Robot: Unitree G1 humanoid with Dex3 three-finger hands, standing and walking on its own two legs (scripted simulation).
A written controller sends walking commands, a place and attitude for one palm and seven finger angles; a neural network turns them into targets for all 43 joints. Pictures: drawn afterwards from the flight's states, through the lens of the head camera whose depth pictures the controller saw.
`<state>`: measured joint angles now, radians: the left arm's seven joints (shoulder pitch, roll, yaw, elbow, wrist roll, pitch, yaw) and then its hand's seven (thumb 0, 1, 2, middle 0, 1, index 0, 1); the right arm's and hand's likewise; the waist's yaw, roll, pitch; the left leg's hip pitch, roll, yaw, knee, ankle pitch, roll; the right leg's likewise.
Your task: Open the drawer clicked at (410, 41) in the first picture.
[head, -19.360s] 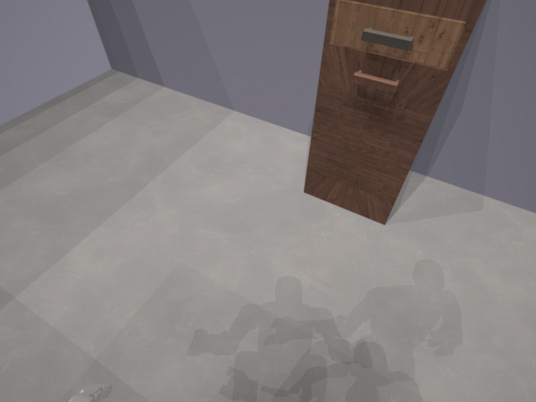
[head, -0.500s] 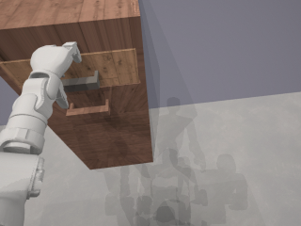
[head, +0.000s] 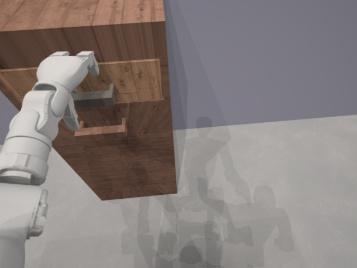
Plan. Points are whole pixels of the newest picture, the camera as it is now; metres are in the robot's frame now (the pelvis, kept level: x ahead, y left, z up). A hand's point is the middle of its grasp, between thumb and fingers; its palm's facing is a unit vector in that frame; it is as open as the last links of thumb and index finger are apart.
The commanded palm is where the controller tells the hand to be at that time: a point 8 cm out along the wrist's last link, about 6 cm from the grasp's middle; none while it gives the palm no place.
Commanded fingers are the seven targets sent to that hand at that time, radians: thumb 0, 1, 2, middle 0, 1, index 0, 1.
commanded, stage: move the hooked fingers above the handle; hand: left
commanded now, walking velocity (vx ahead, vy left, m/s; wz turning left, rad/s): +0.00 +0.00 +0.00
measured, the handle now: (85, 94) +0.52 +0.25 +0.08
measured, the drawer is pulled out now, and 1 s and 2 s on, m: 0.00 0.00 0.00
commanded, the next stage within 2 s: lower the fingers behind the handle in 0.04 s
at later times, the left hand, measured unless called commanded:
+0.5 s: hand (58, 94) +0.46 +0.28 +0.13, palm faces -0.07 +0.01 -1.00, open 13.7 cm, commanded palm +0.45 +0.28 +0.18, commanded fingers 0.00 -0.50 0.30 -0.30 -1.20 -0.30 -1.20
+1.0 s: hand (68, 99) +0.47 +0.27 +0.11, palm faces +0.04 +0.00 -1.00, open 13.6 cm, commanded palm +0.45 +0.28 +0.15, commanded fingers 0.00 -0.50 0.30 -0.30 -1.20 -0.30 -1.20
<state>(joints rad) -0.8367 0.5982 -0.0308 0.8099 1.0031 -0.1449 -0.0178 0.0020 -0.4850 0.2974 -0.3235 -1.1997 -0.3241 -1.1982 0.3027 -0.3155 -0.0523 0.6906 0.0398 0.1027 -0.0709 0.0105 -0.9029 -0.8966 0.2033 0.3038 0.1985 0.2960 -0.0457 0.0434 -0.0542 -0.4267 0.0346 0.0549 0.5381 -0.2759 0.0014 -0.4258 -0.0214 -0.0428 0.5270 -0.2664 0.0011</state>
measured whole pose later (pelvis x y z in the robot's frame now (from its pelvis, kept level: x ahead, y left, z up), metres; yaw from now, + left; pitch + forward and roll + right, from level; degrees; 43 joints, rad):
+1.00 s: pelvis -0.01 +0.02 -0.01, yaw +0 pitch +13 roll -1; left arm -0.85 0.56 -0.02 0.93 1.05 -0.09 0.15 0.00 -0.48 0.30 -0.38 -1.24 -0.34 -1.25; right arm 0.30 -0.25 -0.03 0.71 0.03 0.11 -0.03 0.01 -0.90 -0.90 0.21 0.30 0.20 0.30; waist -0.05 0.06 -0.10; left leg -0.55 0.02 0.07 0.64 -0.31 0.03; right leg -0.54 -0.04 -0.03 0.60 -0.28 0.03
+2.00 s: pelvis -0.01 +0.01 -0.01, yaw +0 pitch +14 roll -1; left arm -0.86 0.63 0.01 0.99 1.06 -0.13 0.12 0.00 -0.48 0.30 -0.34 -1.26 -0.34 -1.23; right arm 0.33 -0.27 -0.03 0.68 0.03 0.09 -0.06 0.01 -0.90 -0.90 0.21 0.30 0.20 0.30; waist -0.08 0.05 -0.10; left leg -0.60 0.04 0.06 0.66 -0.31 0.01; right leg -0.58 -0.02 -0.03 0.62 -0.29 0.01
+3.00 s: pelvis +0.00 +0.00 +0.00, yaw +1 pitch +10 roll +0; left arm -0.82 0.63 0.00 0.78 0.99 -0.13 -0.01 0.00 -0.49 0.30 -0.32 -1.20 -0.32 -1.20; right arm 0.26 -0.29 -0.04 0.70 0.04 0.11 -0.06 0.01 -0.90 -0.90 0.20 0.30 0.20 0.30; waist -0.02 0.06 -0.06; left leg -0.44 0.03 0.04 0.56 -0.29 0.00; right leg -0.42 -0.02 -0.05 0.54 -0.28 0.00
